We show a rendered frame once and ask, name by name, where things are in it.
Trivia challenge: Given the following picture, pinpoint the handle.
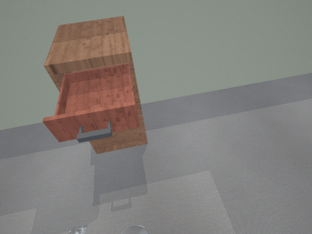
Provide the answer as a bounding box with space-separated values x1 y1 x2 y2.
76 121 113 143

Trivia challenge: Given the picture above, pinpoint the drawer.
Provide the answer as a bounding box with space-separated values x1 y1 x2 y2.
42 63 140 142

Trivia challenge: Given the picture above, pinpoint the cabinet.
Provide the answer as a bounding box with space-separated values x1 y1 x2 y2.
44 16 148 154

